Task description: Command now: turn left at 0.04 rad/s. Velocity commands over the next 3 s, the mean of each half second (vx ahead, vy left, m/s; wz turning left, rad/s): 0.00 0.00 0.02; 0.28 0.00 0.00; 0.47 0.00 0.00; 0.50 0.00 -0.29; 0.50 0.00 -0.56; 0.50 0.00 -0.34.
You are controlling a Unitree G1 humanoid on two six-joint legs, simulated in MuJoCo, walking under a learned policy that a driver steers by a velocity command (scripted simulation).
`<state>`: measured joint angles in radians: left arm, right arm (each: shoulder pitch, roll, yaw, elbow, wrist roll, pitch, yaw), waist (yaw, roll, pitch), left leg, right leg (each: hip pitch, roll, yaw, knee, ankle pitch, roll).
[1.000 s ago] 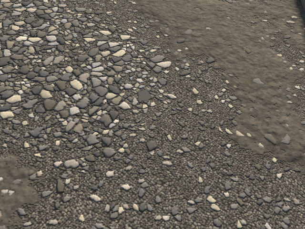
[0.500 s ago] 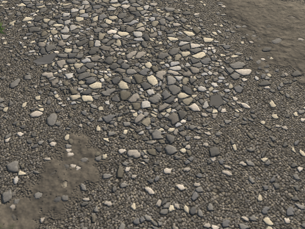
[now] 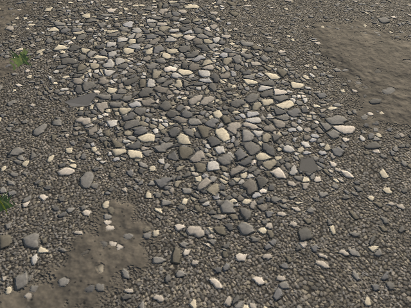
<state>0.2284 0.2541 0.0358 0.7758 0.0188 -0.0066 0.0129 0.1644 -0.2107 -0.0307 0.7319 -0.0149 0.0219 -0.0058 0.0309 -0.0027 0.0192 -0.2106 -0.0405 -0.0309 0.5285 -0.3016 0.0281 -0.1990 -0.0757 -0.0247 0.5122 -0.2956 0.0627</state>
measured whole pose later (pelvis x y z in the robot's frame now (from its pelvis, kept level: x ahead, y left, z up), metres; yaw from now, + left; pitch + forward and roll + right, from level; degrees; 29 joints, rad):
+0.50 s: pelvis +0.01 +0.00 +0.00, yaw +0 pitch -1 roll +0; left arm 0.27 0.23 0.04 0.92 0.01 0.01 0.05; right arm 0.19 -0.21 -0.04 0.97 0.00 0.01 -0.02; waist 0.02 -0.01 0.03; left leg -0.18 -0.04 -0.03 0.50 -0.30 0.03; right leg -0.17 -0.08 -0.03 0.50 -0.30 0.06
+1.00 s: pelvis +0.12 -0.06 +0.01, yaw -1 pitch +1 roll +1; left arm 0.49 0.18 0.02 1.00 0.01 -0.09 -0.01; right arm 0.11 -0.27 -0.06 0.98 0.02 -0.08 0.02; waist 0.05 0.03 -0.01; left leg -0.59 0.07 0.01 1.00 -0.17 0.04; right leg 0.00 0.02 -0.05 0.27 -0.29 -0.06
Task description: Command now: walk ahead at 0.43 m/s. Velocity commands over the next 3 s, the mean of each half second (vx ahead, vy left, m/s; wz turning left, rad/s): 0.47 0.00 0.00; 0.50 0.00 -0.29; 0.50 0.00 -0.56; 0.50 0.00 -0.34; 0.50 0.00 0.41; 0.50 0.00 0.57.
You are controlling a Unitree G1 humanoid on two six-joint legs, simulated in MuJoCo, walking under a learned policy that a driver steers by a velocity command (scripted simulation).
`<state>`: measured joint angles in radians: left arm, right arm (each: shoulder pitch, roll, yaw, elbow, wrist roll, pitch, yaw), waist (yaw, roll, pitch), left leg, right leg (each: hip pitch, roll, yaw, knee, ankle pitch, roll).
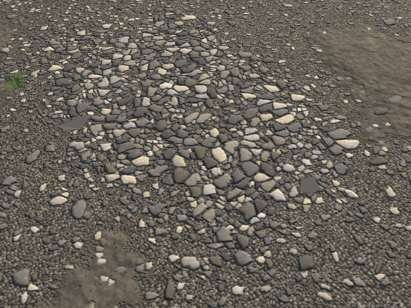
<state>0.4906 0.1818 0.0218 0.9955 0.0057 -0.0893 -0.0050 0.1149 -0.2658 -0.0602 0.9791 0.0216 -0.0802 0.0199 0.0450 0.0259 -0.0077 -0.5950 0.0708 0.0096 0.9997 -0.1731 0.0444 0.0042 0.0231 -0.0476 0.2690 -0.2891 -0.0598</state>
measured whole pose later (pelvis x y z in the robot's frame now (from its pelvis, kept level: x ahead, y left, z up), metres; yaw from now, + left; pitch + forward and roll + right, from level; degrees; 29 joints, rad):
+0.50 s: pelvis +0.28 +0.04 +0.00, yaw +0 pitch +0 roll +2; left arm 0.18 0.27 0.06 0.88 -0.02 -0.09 0.02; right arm 0.28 -0.24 -0.05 1.02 0.00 -0.10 0.02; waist -0.04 -0.04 0.03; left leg -0.14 -0.09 0.06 0.27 -0.14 0.08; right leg -0.62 -0.14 0.05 1.05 -0.23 -0.02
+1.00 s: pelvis +0.57 -0.05 +0.00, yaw -11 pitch +1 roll +1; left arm 0.30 0.25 0.06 0.84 -0.01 -0.07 -0.02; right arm 0.12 -0.30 -0.05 0.88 -0.01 -0.11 0.00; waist 0.03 0.03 0.04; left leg -0.59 0.09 -0.06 0.99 -0.24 0.00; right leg -0.22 0.10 0.04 0.35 -0.14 -0.10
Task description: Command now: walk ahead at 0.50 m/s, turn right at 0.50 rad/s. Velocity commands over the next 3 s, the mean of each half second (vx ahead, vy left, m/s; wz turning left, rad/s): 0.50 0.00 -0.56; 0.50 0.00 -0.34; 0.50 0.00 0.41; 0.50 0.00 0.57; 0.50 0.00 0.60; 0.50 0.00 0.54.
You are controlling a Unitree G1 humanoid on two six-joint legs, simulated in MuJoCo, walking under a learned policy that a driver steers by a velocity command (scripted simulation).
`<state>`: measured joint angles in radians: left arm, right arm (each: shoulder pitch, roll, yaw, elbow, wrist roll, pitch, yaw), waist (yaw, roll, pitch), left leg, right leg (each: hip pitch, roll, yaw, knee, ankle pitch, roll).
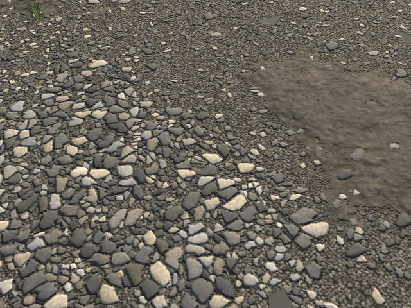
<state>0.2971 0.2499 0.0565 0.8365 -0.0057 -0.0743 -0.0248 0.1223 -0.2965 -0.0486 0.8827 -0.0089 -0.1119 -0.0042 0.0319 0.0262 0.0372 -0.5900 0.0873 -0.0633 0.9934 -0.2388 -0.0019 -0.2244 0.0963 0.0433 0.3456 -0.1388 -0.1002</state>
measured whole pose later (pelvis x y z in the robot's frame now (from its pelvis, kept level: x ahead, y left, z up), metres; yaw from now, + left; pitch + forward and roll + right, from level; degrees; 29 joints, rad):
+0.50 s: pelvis +0.28 +0.04 +0.00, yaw -17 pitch +1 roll +2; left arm 0.26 0.31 0.08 0.73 -0.03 -0.03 0.01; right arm 0.23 -0.26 -0.06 0.85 -0.01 -0.11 0.01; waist -0.02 -0.05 0.02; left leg -0.19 -0.04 0.08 0.34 -0.18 0.03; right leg -0.59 -0.07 0.06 1.12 -0.31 -0.01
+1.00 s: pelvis +0.51 -0.12 +0.00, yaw -27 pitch +1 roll +0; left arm 0.26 0.26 0.06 0.70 0.01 -0.07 -0.03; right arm 0.22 -0.31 -0.05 0.85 0.03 -0.07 0.01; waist 0.00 0.04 0.04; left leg -0.57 0.13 -0.03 1.14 -0.29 0.00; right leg -0.23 0.05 -0.07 0.39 -0.17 -0.08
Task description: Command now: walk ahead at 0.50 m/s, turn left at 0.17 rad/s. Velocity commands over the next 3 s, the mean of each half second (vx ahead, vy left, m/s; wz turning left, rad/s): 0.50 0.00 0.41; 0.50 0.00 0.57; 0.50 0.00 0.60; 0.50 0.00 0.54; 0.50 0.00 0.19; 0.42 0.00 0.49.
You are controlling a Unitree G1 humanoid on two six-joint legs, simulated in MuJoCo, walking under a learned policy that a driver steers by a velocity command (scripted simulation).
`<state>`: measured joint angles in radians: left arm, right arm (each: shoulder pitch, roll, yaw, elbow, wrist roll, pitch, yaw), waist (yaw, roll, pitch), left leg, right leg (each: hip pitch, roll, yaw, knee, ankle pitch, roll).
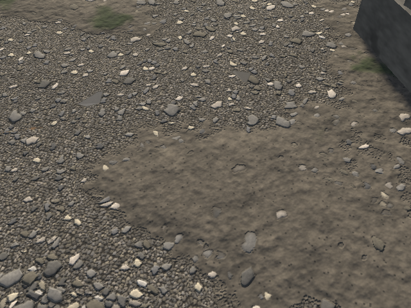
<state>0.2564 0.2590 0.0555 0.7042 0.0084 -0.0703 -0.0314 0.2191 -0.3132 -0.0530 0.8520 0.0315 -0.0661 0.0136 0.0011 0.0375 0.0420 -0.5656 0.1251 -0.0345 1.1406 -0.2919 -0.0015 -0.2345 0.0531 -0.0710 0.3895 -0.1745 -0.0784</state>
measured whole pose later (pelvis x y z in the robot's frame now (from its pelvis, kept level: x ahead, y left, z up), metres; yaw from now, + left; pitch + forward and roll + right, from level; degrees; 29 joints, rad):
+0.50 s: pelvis +0.28 +0.08 -0.01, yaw +16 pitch +2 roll +0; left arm 0.22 0.28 0.05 0.75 -0.01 -0.11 0.00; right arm 0.23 -0.29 -0.07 0.74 0.02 -0.06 0.03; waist -0.01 -0.01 0.05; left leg -0.36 -0.10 0.00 0.50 -0.18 0.10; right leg -0.42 -0.04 0.04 1.21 -0.40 0.00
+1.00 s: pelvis +0.56 +0.12 +0.00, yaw +34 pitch +1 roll -1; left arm 0.23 0.26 0.06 0.73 0.01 -0.10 -0.01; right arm 0.29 -0.31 -0.07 0.68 0.03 -0.01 0.00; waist 0.01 0.05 0.01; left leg -0.53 0.03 -0.07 1.19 -0.35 0.01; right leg -0.26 0.02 -0.06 0.43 -0.19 -0.02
